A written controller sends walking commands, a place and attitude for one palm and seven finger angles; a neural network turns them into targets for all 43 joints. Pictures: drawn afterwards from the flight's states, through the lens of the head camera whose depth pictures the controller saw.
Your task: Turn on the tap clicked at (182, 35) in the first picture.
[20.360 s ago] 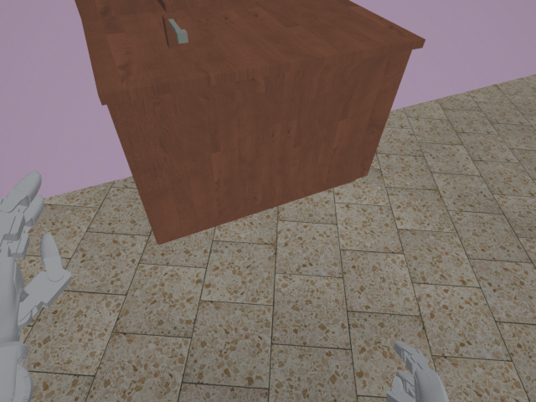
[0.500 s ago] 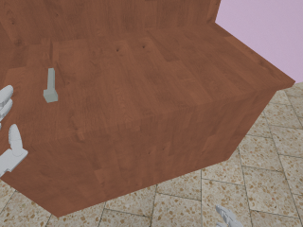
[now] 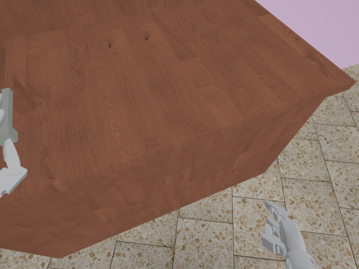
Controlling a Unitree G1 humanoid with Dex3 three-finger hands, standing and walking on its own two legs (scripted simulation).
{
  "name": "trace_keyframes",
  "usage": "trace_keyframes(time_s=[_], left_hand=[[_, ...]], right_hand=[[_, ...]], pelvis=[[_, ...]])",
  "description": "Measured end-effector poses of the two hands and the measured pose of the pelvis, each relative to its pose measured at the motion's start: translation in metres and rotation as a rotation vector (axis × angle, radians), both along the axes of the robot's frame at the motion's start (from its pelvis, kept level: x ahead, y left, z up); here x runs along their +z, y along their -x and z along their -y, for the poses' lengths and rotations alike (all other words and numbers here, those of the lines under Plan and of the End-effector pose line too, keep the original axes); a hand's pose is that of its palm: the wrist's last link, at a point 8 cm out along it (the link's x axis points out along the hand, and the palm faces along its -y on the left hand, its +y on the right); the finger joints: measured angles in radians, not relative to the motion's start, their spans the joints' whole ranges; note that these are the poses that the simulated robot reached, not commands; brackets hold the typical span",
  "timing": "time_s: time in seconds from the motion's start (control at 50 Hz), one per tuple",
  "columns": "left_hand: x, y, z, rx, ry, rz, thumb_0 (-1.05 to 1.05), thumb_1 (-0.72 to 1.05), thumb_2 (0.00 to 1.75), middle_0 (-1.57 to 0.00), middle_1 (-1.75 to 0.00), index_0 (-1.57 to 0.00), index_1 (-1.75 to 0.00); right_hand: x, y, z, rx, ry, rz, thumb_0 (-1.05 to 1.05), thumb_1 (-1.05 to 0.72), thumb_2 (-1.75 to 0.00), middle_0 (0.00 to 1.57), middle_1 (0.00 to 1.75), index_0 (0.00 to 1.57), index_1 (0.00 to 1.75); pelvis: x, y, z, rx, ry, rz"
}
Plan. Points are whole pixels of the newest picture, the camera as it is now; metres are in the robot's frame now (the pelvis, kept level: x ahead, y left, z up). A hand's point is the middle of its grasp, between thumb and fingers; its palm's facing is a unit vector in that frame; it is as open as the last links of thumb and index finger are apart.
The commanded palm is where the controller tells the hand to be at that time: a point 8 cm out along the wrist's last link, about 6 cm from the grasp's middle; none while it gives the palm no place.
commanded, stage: come to a stop and stand still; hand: left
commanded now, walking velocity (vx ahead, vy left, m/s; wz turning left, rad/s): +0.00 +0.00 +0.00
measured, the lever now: (5, 135) +0.32 +0.36 +0.12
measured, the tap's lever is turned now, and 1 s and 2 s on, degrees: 0 0 0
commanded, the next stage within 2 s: look again from close up in 0.28 s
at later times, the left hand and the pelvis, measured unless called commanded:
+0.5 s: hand (11, 196) +0.20 +0.25 +0.17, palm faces +0.41 -0.81 -0.42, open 7.4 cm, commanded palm +0.14 +0.28 +0.18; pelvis -0.01 +0.00 +0.00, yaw +1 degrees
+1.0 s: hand out of the picture +0.08 +0.31 +0.18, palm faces +0.48 -0.82 -0.31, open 7.5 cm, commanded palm +0.01 +0.33 +0.18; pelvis -0.14 +0.05 +0.01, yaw +2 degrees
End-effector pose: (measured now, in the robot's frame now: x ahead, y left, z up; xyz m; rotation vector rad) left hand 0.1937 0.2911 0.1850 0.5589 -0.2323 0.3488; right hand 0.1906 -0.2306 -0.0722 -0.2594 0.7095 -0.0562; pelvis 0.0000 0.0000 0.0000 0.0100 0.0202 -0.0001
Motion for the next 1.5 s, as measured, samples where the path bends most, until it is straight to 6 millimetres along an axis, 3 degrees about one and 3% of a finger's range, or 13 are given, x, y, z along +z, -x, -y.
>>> trace_keyframes(time_s=[0.1,0.24,0.48,0.62,0.82,0.94,1.04,1.16,1.26,1.34,1.42,1.5], left_hand=[[0.014,-0.001,0.003,0.009,0.002,0.013,0.02,0.89,0.9,-0.21,-0.31,-0.21,-0.3],[0.002,0.003,0.005,0.019,0.063,-0.053,0.02,0.89,0.9,-0.21,-0.31,-0.21,-0.3],[0.0,0.035,0.004,0.038,0.065,-0.006,0.02,0.89,0.9,-0.21,-0.31,-0.21,-0.3],[-0.013,0.067,-0.01,0.072,0.138,-0.005,0.02,0.89,0.9,-0.21,-0.31,-0.21,-0.3],[-0.002,0.126,-0.031,0.04,0.152,0.066,0.02,0.89,0.9,-0.21,-0.31,-0.21,-0.3],[-0.005,0.144,-0.053,0.081,0.178,0.063,0.02,0.89,0.9,-0.2,-0.31,-0.21,-0.3],[0.006,0.164,-0.05,0.06,0.137,0.089,0.02,0.89,0.9,-0.2,-0.31,-0.2,-0.3],[0.006,0.2,-0.046,-0.003,0.112,0.12,0.02,0.89,0.9,-0.2,-0.31,-0.21,-0.3],[-0.009,0.205,-0.071,0.04,0.178,0.13,0.02,0.89,0.9,-0.21,-0.31,-0.21,-0.3],[-0.015,0.198,-0.087,0.03,0.192,0.174,0.02,0.89,0.9,-0.2,-0.31,-0.2,-0.3],[-0.004,0.193,-0.088,-0.014,0.133,0.181,0.02,0.89,0.9,-0.2,-0.31,-0.2,-0.3],[0.013,0.205,-0.078,-0.056,0.062,0.157,0.02,0.89,0.9,-0.2,-0.31,-0.2,-0.3]], right_hand=[[0.004,-0.01,-0.01,0.012,-0.033,-0.005,0.01,-0.9,-0.9,0.2,0.3,0.2,0.3],[0.01,-0.015,-0.02,0.022,-0.057,-0.001,0.01,-0.9,-0.9,0.2,0.3,0.2,0.3],[0.006,-0.001,-0.018,0.038,-0.042,0.026,0.01,-0.9,-0.9,0.21,0.3,0.2,0.3],[0.004,0.034,-0.022,0.014,-0.011,0.007,0.01,-0.9,-0.9,0.2,0.3,0.2,0.3],[0.012,0.105,-0.049,-0.013,0.006,0.023,0.01,-0.9,-0.9,0.2,0.3,0.2,0.3],[0.011,0.146,-0.066,-0.034,-0.001,0.006,0.01,-0.9,-0.9,0.21,0.3,0.2,0.3],[0.006,0.167,-0.078,-0.004,-0.027,0.011,0.02,-0.9,-0.9,0.21,0.3,0.21,0.3],[-0.003,0.186,-0.078,-0.001,-0.012,-0.007,0.01,-0.9,-0.9,0.21,0.3,0.21,0.3],[0.003,0.207,-0.075,-0.037,0.031,-0.03,0.02,-0.9,-0.9,0.21,0.3,0.21,0.3],[-0.001,0.214,-0.076,-0.06,0.081,0.019,0.02,-0.9,-0.9,0.21,0.3,0.21,0.3],[-0.002,0.226,-0.091,-0.075,0.03,0.003,0.02,-0.9,-0.9,0.2,0.3,0.2,0.3],[0.0,0.233,-0.105,-0.049,-0.029,-0.009,0.02,-0.9,-0.9,0.2,0.3,0.2,0.3]], pelvis=[[0.007,-0.009,-0.001,0.003,-0.001,0.0],[0.013,-0.012,-0.002,0.007,-0.006,0.007],[0.002,0.011,0.0,0.017,-0.005,0.021],[0.0,0.042,-0.011,0.026,0.013,0.054],[0.003,0.094,-0.034,0.015,0.043,0.079],[0.007,0.122,-0.047,0.014,0.038,0.08],[0.005,0.145,-0.049,0.037,0.026,0.084],[-0.005,0.167,-0.056,0.011,0.031,0.096],[-0.002,0.172,-0.068,0.013,0.022,0.081],[-0.016,0.18,-0.087,0.012,0.045,0.087],[-0.011,0.192,-0.088,0.015,0.022,0.117],[-0.003,0.191,-0.085,0.006,0.032,0.101]])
